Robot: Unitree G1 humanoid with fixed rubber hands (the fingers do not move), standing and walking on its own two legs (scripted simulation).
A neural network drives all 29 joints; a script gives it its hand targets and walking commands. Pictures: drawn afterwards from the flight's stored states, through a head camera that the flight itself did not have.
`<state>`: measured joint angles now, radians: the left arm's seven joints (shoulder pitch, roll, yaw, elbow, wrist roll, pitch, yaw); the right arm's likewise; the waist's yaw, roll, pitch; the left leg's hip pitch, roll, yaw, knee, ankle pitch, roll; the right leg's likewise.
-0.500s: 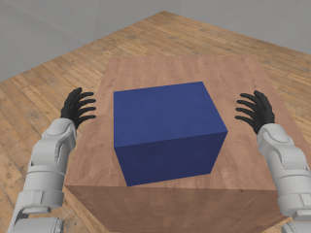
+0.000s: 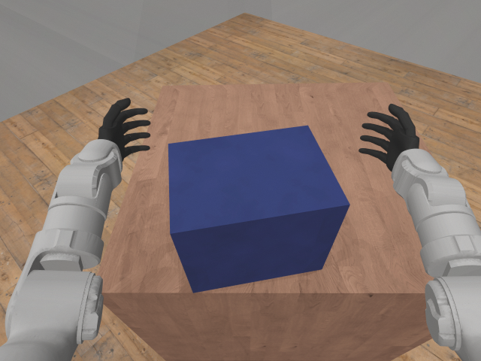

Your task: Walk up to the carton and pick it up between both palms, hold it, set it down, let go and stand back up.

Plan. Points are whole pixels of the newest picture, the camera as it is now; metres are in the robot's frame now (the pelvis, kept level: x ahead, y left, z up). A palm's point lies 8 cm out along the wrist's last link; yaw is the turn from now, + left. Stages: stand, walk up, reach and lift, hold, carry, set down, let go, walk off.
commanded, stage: reach and lift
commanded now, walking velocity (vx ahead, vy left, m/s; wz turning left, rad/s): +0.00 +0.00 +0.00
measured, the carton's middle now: (249, 210) +0.40 -0.02 +0.01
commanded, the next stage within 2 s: none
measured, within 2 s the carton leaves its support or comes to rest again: neither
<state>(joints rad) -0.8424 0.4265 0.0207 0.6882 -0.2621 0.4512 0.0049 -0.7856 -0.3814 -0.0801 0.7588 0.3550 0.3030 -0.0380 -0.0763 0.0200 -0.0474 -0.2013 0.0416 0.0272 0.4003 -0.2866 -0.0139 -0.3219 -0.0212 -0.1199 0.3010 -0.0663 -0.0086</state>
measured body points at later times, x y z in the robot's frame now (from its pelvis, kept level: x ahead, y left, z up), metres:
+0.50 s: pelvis +0.00 +0.00 -0.01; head +0.05 +0.00 +0.44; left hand +0.43 +0.19 +0.04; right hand +0.40 -0.23 +0.02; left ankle -0.06 +0.12 -0.74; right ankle +0.05 -0.12 -0.74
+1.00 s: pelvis -0.03 -0.01 -0.03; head +0.03 -0.02 +0.41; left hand +0.42 +0.17 +0.03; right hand +0.40 -0.21 +0.02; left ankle -0.06 +0.12 -0.74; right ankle +0.05 -0.12 -0.74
